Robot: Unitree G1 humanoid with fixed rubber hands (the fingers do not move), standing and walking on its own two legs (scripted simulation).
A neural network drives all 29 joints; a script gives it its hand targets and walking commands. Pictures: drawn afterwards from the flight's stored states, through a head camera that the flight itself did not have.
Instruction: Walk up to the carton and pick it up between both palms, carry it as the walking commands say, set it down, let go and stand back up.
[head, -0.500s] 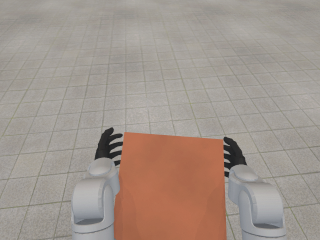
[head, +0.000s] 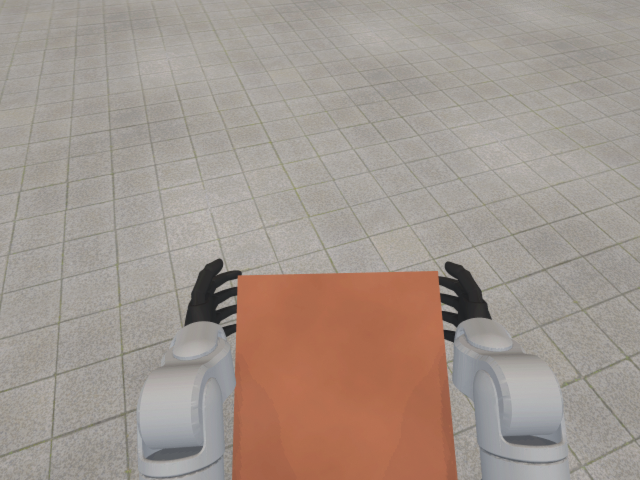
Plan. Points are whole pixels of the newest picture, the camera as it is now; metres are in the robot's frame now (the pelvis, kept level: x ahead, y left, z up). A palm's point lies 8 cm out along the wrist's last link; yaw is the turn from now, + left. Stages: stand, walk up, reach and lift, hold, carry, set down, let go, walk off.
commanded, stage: carry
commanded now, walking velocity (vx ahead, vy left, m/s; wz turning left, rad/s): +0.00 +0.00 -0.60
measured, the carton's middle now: (336, 364) +0.27 +0.01 -0.01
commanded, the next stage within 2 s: none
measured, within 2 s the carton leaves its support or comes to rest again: neither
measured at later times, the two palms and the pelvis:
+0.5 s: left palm (380, 345) +0.25 -0.04 +0.08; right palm out of the picture +0.12 -0.29 +0.07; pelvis -0.06 -0.05 +0.00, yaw -21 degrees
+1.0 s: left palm (399, 371) +0.21 -0.05 +0.11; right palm out of the picture +0.04 -0.28 +0.11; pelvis -0.09 -0.02 +0.01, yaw -36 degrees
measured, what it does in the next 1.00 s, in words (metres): steps on the spot, turning right: right foot, then left foot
